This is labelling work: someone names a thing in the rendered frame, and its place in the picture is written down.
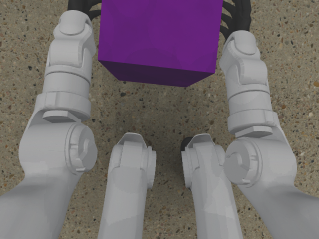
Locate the robot right thigh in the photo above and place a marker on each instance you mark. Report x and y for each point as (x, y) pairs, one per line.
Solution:
(214, 203)

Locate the right robot upper arm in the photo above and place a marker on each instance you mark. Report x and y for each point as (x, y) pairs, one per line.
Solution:
(265, 170)

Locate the left robot upper arm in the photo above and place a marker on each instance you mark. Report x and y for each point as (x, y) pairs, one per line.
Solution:
(53, 157)

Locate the robot right forearm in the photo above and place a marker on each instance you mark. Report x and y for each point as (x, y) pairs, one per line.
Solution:
(248, 93)

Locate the robot left shin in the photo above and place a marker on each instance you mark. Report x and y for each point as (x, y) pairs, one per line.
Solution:
(116, 154)

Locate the carton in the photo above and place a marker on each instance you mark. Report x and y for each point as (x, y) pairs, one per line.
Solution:
(162, 42)

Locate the left robot hand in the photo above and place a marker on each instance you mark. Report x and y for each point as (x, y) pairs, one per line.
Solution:
(85, 6)

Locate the robot left forearm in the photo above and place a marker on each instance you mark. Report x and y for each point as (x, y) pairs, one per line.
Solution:
(68, 71)

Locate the right robot hand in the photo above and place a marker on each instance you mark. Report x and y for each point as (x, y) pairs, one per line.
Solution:
(240, 14)

